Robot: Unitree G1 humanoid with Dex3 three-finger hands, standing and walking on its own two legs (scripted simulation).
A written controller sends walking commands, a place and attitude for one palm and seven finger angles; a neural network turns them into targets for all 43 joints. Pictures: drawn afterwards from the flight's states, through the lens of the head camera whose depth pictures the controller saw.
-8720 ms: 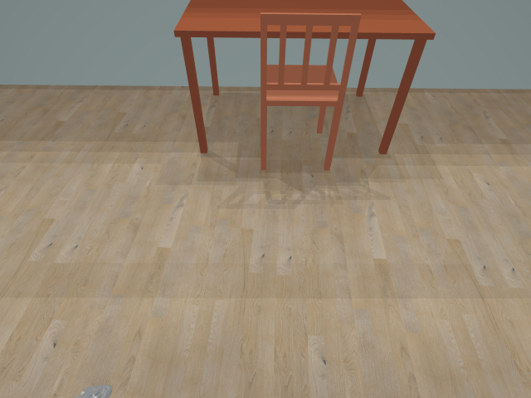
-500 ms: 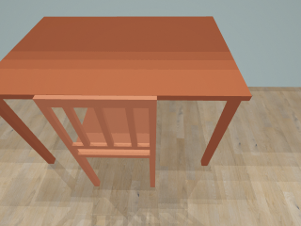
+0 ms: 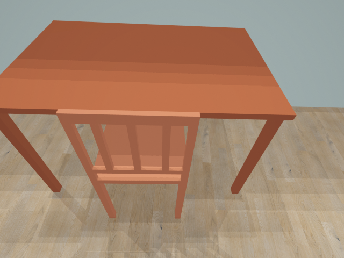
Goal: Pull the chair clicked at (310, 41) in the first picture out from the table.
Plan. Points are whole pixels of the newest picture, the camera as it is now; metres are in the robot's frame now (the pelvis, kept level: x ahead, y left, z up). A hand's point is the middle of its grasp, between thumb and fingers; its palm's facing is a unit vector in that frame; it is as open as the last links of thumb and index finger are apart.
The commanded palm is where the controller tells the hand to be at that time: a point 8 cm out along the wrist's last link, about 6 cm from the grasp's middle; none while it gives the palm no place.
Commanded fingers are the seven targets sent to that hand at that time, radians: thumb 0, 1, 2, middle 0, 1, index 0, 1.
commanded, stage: look again from close up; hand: left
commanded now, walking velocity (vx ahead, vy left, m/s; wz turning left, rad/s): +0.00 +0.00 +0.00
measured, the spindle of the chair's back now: (134, 148) +0.48 +0.16 -0.11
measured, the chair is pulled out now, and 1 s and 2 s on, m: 0.00 0.00 0.00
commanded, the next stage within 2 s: raise the hand toward the chair's back in 0.44 s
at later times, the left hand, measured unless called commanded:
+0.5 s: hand out of the picture -0.02 +0.18 -0.18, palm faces +0.02 -0.98 -0.18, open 7.4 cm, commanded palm none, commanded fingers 0.00 0.90 0.90 -0.20 -0.30 -0.20 -0.30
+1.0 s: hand out of the picture +0.12 +0.16 -0.10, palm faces +0.13 -0.99 +0.04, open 9.5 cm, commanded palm +0.11 +0.23 -0.06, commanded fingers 0.00 0.34 0.66 -0.14 -0.21 -0.14 -0.21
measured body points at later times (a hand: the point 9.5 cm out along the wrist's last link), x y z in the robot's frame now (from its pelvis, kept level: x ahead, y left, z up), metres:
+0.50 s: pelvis -0.01 +0.01 +0.00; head +0.00 +0.02 +0.45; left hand -0.02 +0.23 -0.16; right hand +0.00 -0.21 -0.15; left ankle +0.00 +0.07 -0.73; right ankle -0.05 -0.14 -0.73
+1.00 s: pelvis -0.05 -0.05 -0.08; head -0.02 -0.02 +0.37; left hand +0.11 +0.21 -0.09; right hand +0.18 -0.29 -0.10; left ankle +0.00 +0.07 -0.73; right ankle -0.01 -0.11 -0.73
